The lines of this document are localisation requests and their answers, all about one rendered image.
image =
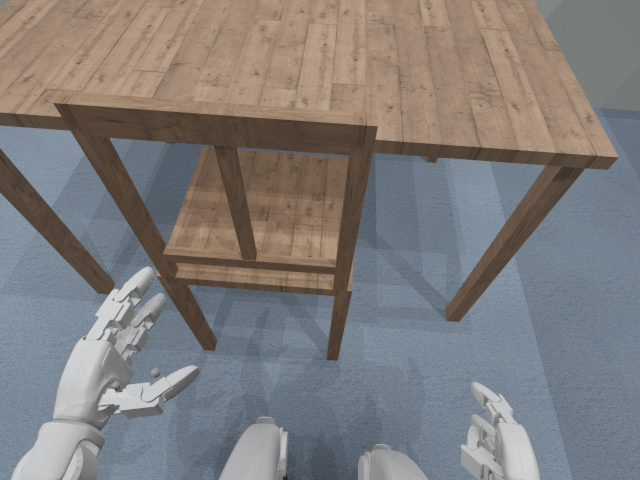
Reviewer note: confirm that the robot left thigh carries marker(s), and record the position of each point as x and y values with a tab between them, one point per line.
260	454

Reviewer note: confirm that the robot right thigh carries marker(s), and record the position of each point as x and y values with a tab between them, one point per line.
384	464

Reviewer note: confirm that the chair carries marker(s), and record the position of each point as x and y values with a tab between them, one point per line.
250	219

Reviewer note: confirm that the robot left forearm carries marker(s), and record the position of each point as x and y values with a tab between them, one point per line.
64	450

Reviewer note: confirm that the robot thigh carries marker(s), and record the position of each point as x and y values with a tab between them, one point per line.
384	464
260	454

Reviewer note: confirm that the left robot hand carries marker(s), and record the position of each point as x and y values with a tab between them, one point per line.
84	393

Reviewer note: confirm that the right robot hand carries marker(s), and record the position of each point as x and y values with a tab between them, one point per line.
508	453

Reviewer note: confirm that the table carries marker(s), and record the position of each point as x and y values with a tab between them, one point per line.
463	79

